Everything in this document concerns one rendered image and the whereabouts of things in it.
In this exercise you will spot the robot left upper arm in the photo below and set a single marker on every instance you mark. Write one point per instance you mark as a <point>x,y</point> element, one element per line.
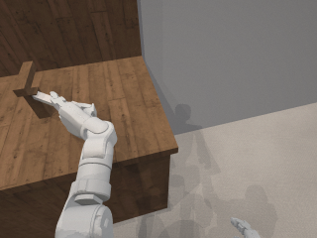
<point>86,221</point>

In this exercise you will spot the tap lever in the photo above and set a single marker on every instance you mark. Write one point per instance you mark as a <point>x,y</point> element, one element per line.
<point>45,98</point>

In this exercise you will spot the left robot hand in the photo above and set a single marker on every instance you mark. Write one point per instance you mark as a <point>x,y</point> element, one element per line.
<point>72,115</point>

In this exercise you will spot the robot left forearm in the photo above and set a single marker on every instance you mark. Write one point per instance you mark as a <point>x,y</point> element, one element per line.
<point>92,185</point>

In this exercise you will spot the counter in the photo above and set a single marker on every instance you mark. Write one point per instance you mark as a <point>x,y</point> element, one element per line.
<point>86,51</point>

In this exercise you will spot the right robot hand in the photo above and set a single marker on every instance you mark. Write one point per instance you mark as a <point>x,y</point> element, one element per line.
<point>244,228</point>

